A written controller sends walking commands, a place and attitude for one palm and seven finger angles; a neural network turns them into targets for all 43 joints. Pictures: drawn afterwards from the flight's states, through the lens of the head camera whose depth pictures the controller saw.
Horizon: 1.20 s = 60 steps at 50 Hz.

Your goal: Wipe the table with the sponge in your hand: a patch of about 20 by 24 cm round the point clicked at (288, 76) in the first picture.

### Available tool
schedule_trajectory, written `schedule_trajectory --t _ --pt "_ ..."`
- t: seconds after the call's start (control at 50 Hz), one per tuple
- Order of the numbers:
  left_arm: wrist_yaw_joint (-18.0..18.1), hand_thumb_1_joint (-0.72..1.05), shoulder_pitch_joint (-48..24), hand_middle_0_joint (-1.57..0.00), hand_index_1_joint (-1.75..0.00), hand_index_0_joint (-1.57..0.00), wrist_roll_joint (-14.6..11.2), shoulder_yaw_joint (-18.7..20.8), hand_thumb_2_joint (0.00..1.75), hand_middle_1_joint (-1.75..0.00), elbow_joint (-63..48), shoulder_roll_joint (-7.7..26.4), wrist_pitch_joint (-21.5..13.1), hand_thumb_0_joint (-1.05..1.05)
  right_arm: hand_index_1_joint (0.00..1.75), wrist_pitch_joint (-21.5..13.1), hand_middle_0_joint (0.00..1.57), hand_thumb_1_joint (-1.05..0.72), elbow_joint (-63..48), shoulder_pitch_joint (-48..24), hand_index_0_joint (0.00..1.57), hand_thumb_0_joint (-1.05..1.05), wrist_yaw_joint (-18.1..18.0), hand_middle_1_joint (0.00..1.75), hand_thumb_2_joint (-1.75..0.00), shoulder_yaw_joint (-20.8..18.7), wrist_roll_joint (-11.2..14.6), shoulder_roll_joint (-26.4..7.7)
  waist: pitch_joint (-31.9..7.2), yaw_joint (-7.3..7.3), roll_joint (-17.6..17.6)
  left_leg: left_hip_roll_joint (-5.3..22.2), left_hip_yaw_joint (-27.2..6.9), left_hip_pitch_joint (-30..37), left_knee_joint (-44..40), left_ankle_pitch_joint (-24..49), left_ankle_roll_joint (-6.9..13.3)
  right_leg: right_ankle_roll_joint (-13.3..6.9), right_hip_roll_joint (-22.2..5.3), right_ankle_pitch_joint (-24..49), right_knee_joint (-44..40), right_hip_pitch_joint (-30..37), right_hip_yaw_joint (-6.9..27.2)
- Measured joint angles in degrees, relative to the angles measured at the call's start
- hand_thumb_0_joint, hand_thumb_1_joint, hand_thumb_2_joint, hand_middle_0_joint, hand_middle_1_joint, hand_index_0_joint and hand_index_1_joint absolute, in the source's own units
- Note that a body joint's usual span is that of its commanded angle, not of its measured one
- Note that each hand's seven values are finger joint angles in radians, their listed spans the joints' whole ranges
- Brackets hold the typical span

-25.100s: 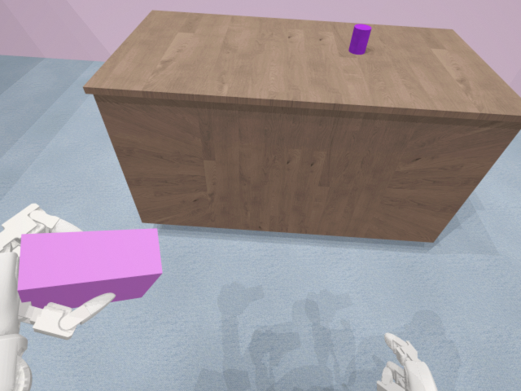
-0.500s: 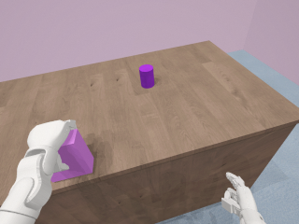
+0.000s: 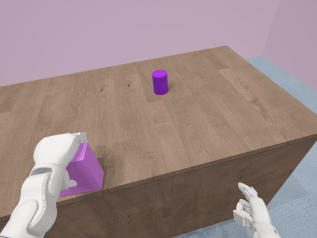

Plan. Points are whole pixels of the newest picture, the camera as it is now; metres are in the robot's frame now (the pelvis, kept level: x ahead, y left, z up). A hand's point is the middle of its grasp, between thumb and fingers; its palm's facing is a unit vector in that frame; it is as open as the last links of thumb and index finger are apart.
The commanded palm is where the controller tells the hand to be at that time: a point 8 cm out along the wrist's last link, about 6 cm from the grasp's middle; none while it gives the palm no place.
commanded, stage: lower the sponge onto the table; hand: left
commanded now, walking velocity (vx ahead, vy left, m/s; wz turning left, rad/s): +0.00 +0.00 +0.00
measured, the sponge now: (76, 175) +0.23 +0.28 +0.04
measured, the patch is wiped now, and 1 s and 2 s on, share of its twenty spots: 0.00 0.15 0.30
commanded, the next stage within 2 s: wipe forward along the first lane in 0.48 s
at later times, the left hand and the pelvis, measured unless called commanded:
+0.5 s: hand (64, 160) +0.23 +0.29 +0.10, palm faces +0.04 -0.08 -1.00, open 9.8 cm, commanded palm +0.21 +0.28 +0.16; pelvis +0.00 +0.00 +0.00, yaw -1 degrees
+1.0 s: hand (67, 149) +0.27 +0.31 +0.09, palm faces -0.03 -0.04 -1.00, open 9.8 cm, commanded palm +0.26 +0.31 +0.14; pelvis +0.00 -0.01 +0.00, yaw +0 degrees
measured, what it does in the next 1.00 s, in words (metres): stands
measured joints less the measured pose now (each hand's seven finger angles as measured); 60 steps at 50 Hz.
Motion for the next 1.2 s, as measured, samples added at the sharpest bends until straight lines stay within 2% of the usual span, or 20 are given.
schedule_trajectory --t 0.06,0.14,0.2,0.26,0.34,0.38,0.44,0.5,0.58,0.72,0.88,1.06,1.2 --pt "3.08 -0.46 -2.19 -0.77 -1.34 -0.76 -0.51 1.06 1.03 -1.34 1.74 0.41 -1.93 0.0 0.3 -0.24 0.2 -0.9 0.95 -0.18 0.2 0.02 -0.06 0.3 -0.9 0.25 0.17 1.1 0.11 0.45 -0.55 0.35 0.01 0.51 -0.19 0.02 -0.28 -0.27 0.36 0.25 -0.49 0.58 0.05" --pt "5.48 -0.46 -6.02 -0.77 -1.34 -0.76 -0.98 3.67 1.03 -1.34 6.48 -0.06 1.19 0.0 0.3 0.74 0.2 -0.9 2.04 -0.98 0.2 0.02 0.68 0.3 -0.9 0.73 0.55 1.92 -0.15 -0.06 -0.71 0.69 0.19 0.51 -0.59 0.3 -0.56 -0.46 0.7 0.69 -0.94 0.46 0.26" --pt "4.67 -0.46 -6.82 -0.76 -1.35 -0.76 -0.83 4.48 1.03 -1.34 8.39 -0.16 4.69 0.0 0.3 1.47 0.2 -0.9 1.93 -1.01 0.21 0.02 1.21 0.3 -0.9 0.92 0.67 1.68 -0.72 -0.94 -0.45 0.6 0.27 0.0 -0.75 0.48 -0.51 -0.38 0.6 0.72 -0.8 -0.18 0.33" --pt "2.27 -0.46 -5.74 -0.76 -1.35 -0.76 -0.73 3.85 1.03 -1.34 8.58 -0.36 6.17 0.0 0.3 1.85 0.2 -0.9 1.39 -0.74 0.21 0.02 1.43 0.3 -0.9 0.88 0.83 0.83 -0.92 -1.65 0.03 0.42 0.31 -0.5 -0.56 0.45 -0.35 -0.24 0.41 0.54 -0.38 -0.77 0.37" --pt "0.34 -0.46 -1.36 -0.76 -1.35 -0.76 -0.34 2.61 1.03 -1.35 5.2 -0.77 3.16 0.0 0.3 1.61 0.2 -0.9 0.56 0.26 0.21 0.02 1.33 0.3 -0.9 0.28 0.4 -0.08 -0.9 -1.95 0.31 0.32 0.53 -0.71 -0.05 0.03 -0.13 -0.1 0.29 0.16 0.18 -1.07 0.59" --pt "0.91 -0.46 0.66 -0.76 -1.35 -0.75 0.21 2.51 1.03 -1.35 3.07 -0.49 0.72 0.0 0.3 1.22 0.2 -0.9 0.36 1.04 0.2 0.02 1.13 0.3 -0.9 -0.15 0.09 -0.21 -0.9 -1.71 0.17 0.37 0.58 -0.62 0.2 -0.24 -0.11 -0.1 0.34 -0.03 0.31 -0.93 0.65" --pt "2.85 -0.46 1.92 -0.76 -1.35 -0.76 -0.65 3.54 1.03 -1.35 1.99 -0.07 -1.96 0.0 0.3 0.97 0.2 -0.9 0.83 1.72 0.2 0.02 0.89 0.3 -0.9 -0.59 0.0 -0.13 -0.78 -1.09 -0.21 0.63 0.62 -0.38 0.49 -0.55 -0.24 -0.22 0.6 -0.1 0.24 -0.59 0.72" --pt "5.09 -0.46 1.4 -0.76 -1.35 -0.76 -1.23 4.77 1.03 -1.35 3.28 -0.6 -1.71 0.0 0.3 1.07 0.2 -0.9 1.47 1.83 0.2 0.02 1.04 0.3 -0.9 -0.96 0.16 0.07 -0.74 -0.82 -0.53 0.8 0.44 -0.52 0.71 -0.62 -0.43 -0.35 0.79 -0.04 0.17 -0.56 0.57" --pt "6.34 -0.46 0.77 -0.76 -1.35 -0.76 -0.75 5.11 1.03 -1.35 4.24 -1.73 0.64 0.0 0.3 1.18 0.2 -0.9 1.72 1.53 0.2 0.02 1.3 0.3 -0.9 -1.12 0.25 0.09 -0.86 -0.83 -0.42 0.81 0.37 -0.83 0.82 -0.53 -0.45 -0.39 0.81 0.05 0.26 -0.84 0.51" --pt "4.34 -0.47 -3.85 -0.76 -1.34 -0.76 0.93 2.21 1.03 -1.34 9.12 -0.98 2.04 -0.01 0.3 1.38 0.2 -0.9 2.01 0.39 0.2 0.02 0.21 0.3 -0.9 -0.41 0.68 0.19 -0.92 -1.47 -0.17 0.42 -0.15 -1.29 0.74 -0.12 -0.36 -0.34 0.46 -0.06 0.72 -1.33 -0.01" --pt "3.93 -0.48 -9.06 -0.77 -1.33 -0.77 1.15 3.59 1.04 -1.34 16.57 -0.23 -0.8 -0.01 0.3 1.06 0.2 -0.9 1.65 1.26 0.21 0.01 -0.27 0.3 -0.9 -0.29 0.92 0.6 -1.49 -2.25 -0.24 0.63 -0.25 -2.64 0.92 -0.01 -0.58 -0.63 0.67 -0.07 1.12 -2.8 -0.08" --pt "4.02 -0.49 -13.57 -0.78 -1.33 -0.78 1.42 4.81 1.05 -1.33 22.19 0.52 -3.02 -0.01 0.3 2.05 0.2 -0.9 2.79 3.74 0.21 0.01 -0.59 0.3 -0.9 -1.16 1.21 -0.84 -1.54 -2.63 -0.55 0.72 -0.81 -4.51 2.06 -0.49 -0.6 -0.86 0.81 -0.59 2.08 -4.41 -0.59" --pt "3.76 -0.49 -17.88 -0.78 -1.33 -0.78 1.71 6.15 1.06 -1.33 28.5 2.0 -4.38 0.0 0.3 2.92 0.2 -0.9 3.0 5.08 0.21 0.01 -0.71 0.3 -0.9 -1.93 1.52 -1.46 -1.98 -3.84 -0.75 0.99 -0.74 -6.73 3.04 -0.77 -0.52 -1.07 1.08 -0.77 3.05 -6.73 -0.49"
